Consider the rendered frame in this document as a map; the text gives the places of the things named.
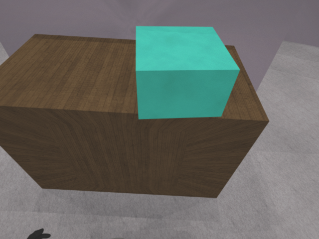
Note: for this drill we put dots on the pedestal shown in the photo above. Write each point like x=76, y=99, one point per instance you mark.
x=69, y=119

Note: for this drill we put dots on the left robot hand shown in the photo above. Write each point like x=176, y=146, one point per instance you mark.
x=38, y=234

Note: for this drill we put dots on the carton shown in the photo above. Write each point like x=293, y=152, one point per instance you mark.
x=182, y=72

